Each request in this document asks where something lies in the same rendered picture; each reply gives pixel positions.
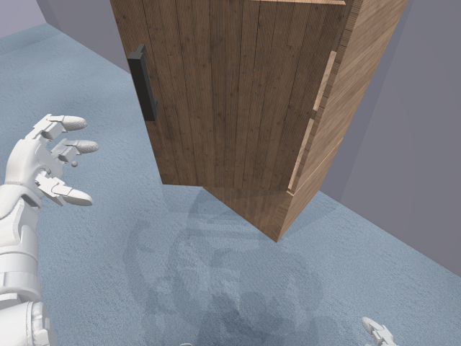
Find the cupboard door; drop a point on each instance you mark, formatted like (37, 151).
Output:
(235, 80)

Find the left robot forearm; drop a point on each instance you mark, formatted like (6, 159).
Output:
(19, 208)

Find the handle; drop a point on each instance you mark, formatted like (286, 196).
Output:
(142, 83)

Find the robot right hand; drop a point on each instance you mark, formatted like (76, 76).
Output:
(380, 334)

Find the left robot upper arm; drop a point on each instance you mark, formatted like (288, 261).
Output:
(26, 324)

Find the robot left hand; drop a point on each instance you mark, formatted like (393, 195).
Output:
(29, 159)

